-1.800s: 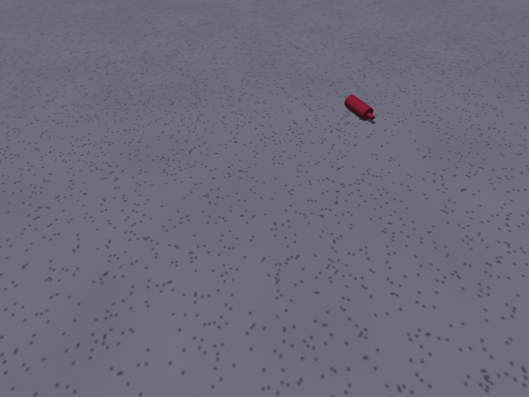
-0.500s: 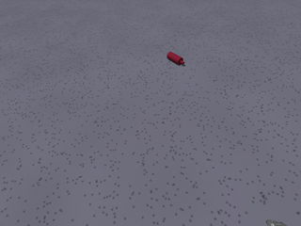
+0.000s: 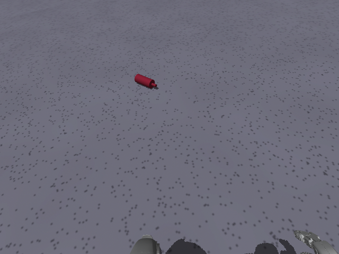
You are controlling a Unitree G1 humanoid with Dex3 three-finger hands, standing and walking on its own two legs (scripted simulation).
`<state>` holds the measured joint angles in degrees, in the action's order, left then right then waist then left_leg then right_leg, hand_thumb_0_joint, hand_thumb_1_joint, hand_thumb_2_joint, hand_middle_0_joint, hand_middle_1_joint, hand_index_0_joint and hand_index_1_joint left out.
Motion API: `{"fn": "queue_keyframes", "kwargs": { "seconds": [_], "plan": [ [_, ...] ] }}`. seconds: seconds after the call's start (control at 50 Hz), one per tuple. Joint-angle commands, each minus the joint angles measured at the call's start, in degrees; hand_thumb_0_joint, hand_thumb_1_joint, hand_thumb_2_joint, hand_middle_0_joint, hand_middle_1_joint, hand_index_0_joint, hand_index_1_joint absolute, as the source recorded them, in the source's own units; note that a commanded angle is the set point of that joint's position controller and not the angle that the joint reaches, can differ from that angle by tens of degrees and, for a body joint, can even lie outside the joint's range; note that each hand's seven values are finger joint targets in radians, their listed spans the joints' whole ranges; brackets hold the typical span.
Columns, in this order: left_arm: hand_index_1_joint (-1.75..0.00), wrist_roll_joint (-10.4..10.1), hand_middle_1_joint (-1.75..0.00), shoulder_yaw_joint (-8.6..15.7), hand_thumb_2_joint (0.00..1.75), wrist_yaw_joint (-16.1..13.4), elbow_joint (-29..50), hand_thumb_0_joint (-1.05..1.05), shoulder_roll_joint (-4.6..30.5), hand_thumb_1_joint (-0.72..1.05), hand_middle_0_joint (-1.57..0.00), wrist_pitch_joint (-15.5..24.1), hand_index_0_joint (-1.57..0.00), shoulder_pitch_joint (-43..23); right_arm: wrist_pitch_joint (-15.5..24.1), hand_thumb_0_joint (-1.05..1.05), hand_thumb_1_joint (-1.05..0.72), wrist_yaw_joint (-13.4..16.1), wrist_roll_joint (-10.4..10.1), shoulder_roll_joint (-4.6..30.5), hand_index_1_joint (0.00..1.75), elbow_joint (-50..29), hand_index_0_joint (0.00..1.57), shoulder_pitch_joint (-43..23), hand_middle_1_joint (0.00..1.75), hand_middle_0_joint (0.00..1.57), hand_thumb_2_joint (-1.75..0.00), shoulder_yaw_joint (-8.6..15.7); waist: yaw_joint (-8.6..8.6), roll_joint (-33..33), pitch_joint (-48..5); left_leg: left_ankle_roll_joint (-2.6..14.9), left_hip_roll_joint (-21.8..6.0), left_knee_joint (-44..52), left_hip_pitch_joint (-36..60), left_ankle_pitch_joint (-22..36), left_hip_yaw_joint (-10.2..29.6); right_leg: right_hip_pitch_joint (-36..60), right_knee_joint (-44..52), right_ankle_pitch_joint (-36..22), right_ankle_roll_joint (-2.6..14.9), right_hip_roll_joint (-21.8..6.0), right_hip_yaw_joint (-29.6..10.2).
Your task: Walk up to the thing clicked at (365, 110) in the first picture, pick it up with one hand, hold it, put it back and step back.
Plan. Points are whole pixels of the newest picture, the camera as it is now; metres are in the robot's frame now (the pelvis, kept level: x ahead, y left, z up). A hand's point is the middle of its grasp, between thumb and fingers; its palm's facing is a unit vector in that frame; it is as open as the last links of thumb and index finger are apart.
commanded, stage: walk up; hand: left
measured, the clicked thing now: (146, 81) +1.68 +0.39 -0.73
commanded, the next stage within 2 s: none
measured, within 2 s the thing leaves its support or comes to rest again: neither
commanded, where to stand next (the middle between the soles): +1.18 +0.32 m, yaw -31 degrees
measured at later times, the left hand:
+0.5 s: hand (96, 144) +0.49 +0.33 -0.11, palm faces -0.28 -0.86 -0.42, open 7.4 cm
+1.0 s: hand (82, 124) +0.60 +0.43 -0.14, palm faces -0.30 -0.82 -0.49, open 7.4 cm
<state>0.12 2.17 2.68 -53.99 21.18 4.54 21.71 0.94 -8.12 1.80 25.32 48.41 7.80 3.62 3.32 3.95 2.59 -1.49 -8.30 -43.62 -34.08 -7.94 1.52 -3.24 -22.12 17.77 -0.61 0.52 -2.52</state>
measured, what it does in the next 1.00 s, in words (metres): walks ahead, turning right: left foot, then right foot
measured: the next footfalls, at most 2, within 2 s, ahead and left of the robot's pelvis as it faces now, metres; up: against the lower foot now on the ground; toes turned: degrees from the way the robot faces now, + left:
left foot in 0.10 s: +0.24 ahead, +0.18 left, +0.00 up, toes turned +2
right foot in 0.56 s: +0.45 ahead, -0.03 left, +0.00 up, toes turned -18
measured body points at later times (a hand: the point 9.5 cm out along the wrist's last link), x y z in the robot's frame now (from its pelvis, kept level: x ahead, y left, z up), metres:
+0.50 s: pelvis +0.28 +0.10 +0.00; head +0.29 +0.07 +0.45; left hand +0.50 +0.37 -0.09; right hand +0.20 -0.22 -0.13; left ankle +0.20 +0.17 -0.74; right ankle +0.39 -0.04 -0.71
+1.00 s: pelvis +0.52 +0.14 -0.02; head +0.54 +0.12 +0.43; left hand +0.62 +0.47 -0.11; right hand +0.56 -0.22 -0.11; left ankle +0.68 +0.27 -0.72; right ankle +0.41 -0.01 -0.74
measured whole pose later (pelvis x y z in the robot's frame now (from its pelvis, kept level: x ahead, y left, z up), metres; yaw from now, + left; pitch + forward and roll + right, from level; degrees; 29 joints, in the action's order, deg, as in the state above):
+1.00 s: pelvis +0.52 +0.14 -0.02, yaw -19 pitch -1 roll -3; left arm 1.4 2.8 -1.2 -51.6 24.1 6.5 24.2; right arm -1.2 -7.3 2.9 27.0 43.7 8.3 7.2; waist 2.2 6.7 4.5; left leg 0.0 -9.7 -43.4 -31.1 -9.8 2.2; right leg -9.1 -32.1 22.0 -2.7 -1.5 -1.1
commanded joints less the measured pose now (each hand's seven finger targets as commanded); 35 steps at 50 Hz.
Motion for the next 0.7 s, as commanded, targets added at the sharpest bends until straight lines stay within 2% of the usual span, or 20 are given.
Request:
{"fn": "queue_keyframes", "kwargs": {
  "seconds": [0.0,0.04,0.06,0.08,0.1,0.12,0.14,0.16,0.2,0.22,0.34,0.44,0.48,0.52,0.54,0.56,0.58,0.6,0.62,0.68],
  "plan": [
    [-0.30,-0.04,-0.30,5.70,0.90,-1.94,6.41,0.00,20.87,0.90,-0.20,2.92,-0.20,-7.39,2.26,0.00,-0.90,0.67,-0.41,9.33,0.30,-7.21,0.20,-5.77,0.30,0.20,-0.90,4.06,-4.08,-7.61,-0.06,0.72,0.78,7.96,14.26,4.95,-1.56,-12.80,7.64,-3.84,9.53,-11.65,-7.79],
    [-0.30,0.03,-0.30,5.67,0.90,-2.48,6.88,0.00,21.07,0.90,-0.20,2.71,-0.20,-9.01,2.29,0.00,-0.90,1.15,-0.45,9.57,0.30,-5.20,0.20,1.56,0.30,0.20,-0.90,5.06,-7.44,-7.52,-3.50,1.33,2.17,9.89,22.86,2.63,-2.66,-13.04,-0.65,-11.40,8.79,-12.47,-7.67],
    [-0.30,0.19,-0.30,5.20,0.90,-2.72,7.30,0.00,19.84,0.90,-0.20,2.56,-0.20,-9.19,2.41,0.00,-0.90,1.70,-0.18,11.11,0.30,-2.96,0.20,8.70,0.30,0.20,-0.90,5.99,-10.80,-4.04,-7.18,2.59,3.21,10.96,31.30,0.17,-2.22,-14.97,-11.92,-13.85,7.32,-10.24,-6.26],
    [-0.30,0.14,-0.30,3.99,0.90,-2.81,7.13,0.00,16.09,0.90,-0.20,2.37,-0.20,-5.88,2.92,0.00,-0.90,2.67,0.31,14.53,0.30,-0.96,0.20,16.53,0.30,0.20,-0.90,7.40,-13.92,5.00,-10.87,5.16,1.21,14.42,42.62,-9.71,2.88,-22.96,-30.60,-12.50,5.01,-5.08,-2.35],
    [-0.30,-0.19,-0.30,1.87,0.90,-2.79,6.56,0.00,9.81,0.90,-0.20,2.09,-0.20,-2.04,3.53,0.00,-0.90,3.70,1.04,17.33,0.30,-0.76,0.20,20.39,0.30,0.20,-0.90,8.27,-14.24,17.44,-11.52,6.32,-9.94,20.60,48.18,-23.66,18.42,-34.82,-44.64,9.83,3.41,2.50,-0.44],
    [-0.30,-1.63,-0.30,1.72,0.90,-3.81,5.73,0.00,11.75,0.90,-0.20,1.71,-0.20,3.35,3.81,0.00,-0.90,3.91,-0.57,20.88,0.30,-3.03,0.20,13.59,0.30,0.20,-0.90,8.50,-9.37,18.14,-11.60,9.50,-17.16,32.09,45.77,-32.91,37.08,-39.22,-51.70,11.09,4.72,3.13,-1.35],
    [-0.30,-1.08,-0.30,1.71,0.90,-4.34,3.92,0.00,14.16,0.90,-0.20,1.66,-0.20,3.01,3.60,0.00,-0.90,4.01,-1.51,19.92,0.30,-4.46,0.20,7.26,0.30,0.20,-0.90,8.60,-7.09,13.78,-8.48,12.18,-18.08,34.58,38.37,-36.66,38.15,-37.89,-54.79,7.44,5.20,-1.58,-3.16],
    [-0.30,-1.19,-0.30,2.09,0.90,-3.82,3.74,0.00,16.54,0.90,-0.20,1.84,-0.20,-0.63,3.48,0.00,-0.90,4.21,-1.37,17.31,0.30,-5.45,0.20,4.52,0.30,0.20,-0.90,8.10,-6.62,8.76,-5.30,9.95,-15.58,34.58,30.96,-32.26,29.50,-35.53,-53.19,3.01,4.97,-3.59,-3.53],
    [-0.30,-2.45,-0.30,3.38,0.90,-2.45,2.75,0.00,17.57,0.90,-0.20,1.59,-0.20,-3.39,4.08,0.00,-0.90,4.46,-0.63,12.51,0.30,-5.37,0.20,4.17,0.30,0.20,-0.90,6.33,-6.24,5.71,-2.96,5.38,-8.21,30.71,27.32,-14.55,11.79,-31.35,-44.40,-3.59,4.44,-4.85,-3.35],
    [-0.30,-2.65,-0.30,3.39,0.90,-2.16,2.66,0.00,16.90,0.90,-0.20,1.22,-0.20,-2.97,4.46,0.00,-0.90,4.63,-0.87,11.65,0.30,-4.70,0.20,5.91,0.30,0.20,-0.90,5.88,-6.06,5.97,-3.32,4.41,-6.93,29.52,28.53,-4.32,7.47,-30.54,-42.13,-4.21,3.76,-4.91,-2.72],
    [-0.30,-1.92,-0.30,2.28,0.90,-0.91,6.45,0.00,12.58,0.90,-0.20,-0.26,-0.20,-10.87,4.83,0.00,-0.90,5.13,-0.27,10.50,0.30,-4.74,0.20,9.90,0.30,0.20,-0.90,5.21,-6.69,3.07,-0.40,7.35,-6.45,29.76,32.36,14.82,-2.66,-32.71,-28.38,-5.49,1.93,-3.42,1.64],
    [-0.30,-1.82,-0.30,2.32,0.90,-0.76,8.12,0.00,11.54,0.90,-0.20,-0.51,-0.20,-16.54,3.40,0.00,-0.90,4.63,0.57,11.08,0.30,-6.19,0.20,9.59,0.30,0.20,-0.90,5.29,-7.65,1.85,2.00,6.01,-5.15,28.68,28.05,15.21,-8.18,-22.40,-13.67,-13.13,2.90,-2.88,8.64],
    [-0.30,-1.54,-0.30,2.83,0.90,-1.01,8.04,0.00,11.64,0.90,-0.20,-0.52,-0.20,-16.69,2.88,0.00,-0.90,4.72,0.58,11.14,0.30,-6.45,0.20,10.13,0.30,0.20,-0.90,5.29,-7.17,-0.05,1.41,5.98,-5.83,25.19,26.13,15.34,-7.83,-16.19,-12.77,-11.54,3.76,-1.59,9.49],
    [-0.30,-1.23,-0.30,3.86,0.90,-1.79,5.91,0.00,12.79,0.90,-0.20,-0.49,-0.20,-8.30,2.51,0.00,-0.90,5.08,0.29,11.33,0.30,-7.74,0.20,8.52,0.30,0.20,-0.90,5.22,-2.21,-2.71,-2.87,4.67,-4.69,13.96,24.26,20.86,-9.28,-4.83,-8.88,-11.37,5.03,-1.39,8.43],
    [-0.30,-0.77,-0.30,5.36,0.90,-2.51,3.73,0.00,15.49,0.90,-0.20,-0.21,-0.20,-0.75,2.39,0.00,-0.90,5.01,0.48,10.00,0.30,-8.44,0.20,8.66,0.30,0.20,-0.90,4.53,1.39,-6.98,-7.68,3.51,-1.26,2.21,18.62,19.09,-10.88,7.00,-7.44,-9.09,6.12,-1.64,7.14],
    [-0.30,-0.13,-0.30,7.04,0.90,-3.43,2.86,0.00,19.54,0.90,-0.20,0.16,-0.20,6.53,2.29,0.00,-0.90,5.04,0.24,7.23,0.30,-8.76,0.20,11.78,0.30,0.20,-0.90,3.43,4.32,-15.64,-12.25,2.47,3.95,-12.56,9.12,0.52,-9.93,16.68,-2.29,0.34,8.36,-10.05,-8.07],
    [-0.30,-0.01,-0.30,7.63,0.90,-4.18,4.36,0.00,23.23,0.90,-0.20,0.29,-0.20,7.01,2.00,0.00,-0.90,5.05,0.25,6.11,0.30,-9.05,0.20,15.28,0.30,0.20,-0.90,2.67,2.77,-19.69,-13.45,0.88,8.25,-21.48,-3.85,-24.35,-5.51,23.23,-0.67,0.40,13.96,-23.75,-31.14],
    [-0.30,-0.38,-0.30,7.74,0.90,-4.61,5.08,0.00,23.60,0.90,-0.20,0.05,-0.20,4.17,1.23,0.00,-0.90,5.52,0.02,12.24,0.30,-8.40,0.20,13.91,0.30,0.20,-0.90,3.92,2.89,-12.43,-13.68,0.84,6.78,-27.24,-8.80,-24.77,3.58,21.03,1.38,3.82,19.68,-26.52,-42.89],
    [-0.30,-0.92,-0.30,7.56,0.90,-5.03,6.32,0.00,22.73,0.90,-0.20,-0.01,-0.20,1.49,1.21,0.00,-0.90,5.94,0.05,13.36,0.30,-8.22,0.20,10.57,0.30,0.20,-0.90,4.29,2.65,-6.48,-10.18,-0.13,4.78,-30.01,-9.24,-23.10,5.72,14.84,3.58,4.32,20.97,-26.11,-41.23],
    [-0.30,-1.93,-0.30,5.73,0.90,-5.25,7.74,0.00,17.63,0.90,-0.20,1.71,-0.20,-4.60,1.31,0.00,-0.90,5.24,-0.88,9.80,0.30,-6.17,0.20,10.91,0.30,0.20,-0.90,3.55,-3.26,-4.82,-3.36,1.68,2.16,-24.79,-1.18,-12.03,4.40,1.63,1.74,-25.03,12.74,-16.39,-15.78]
  ]
}}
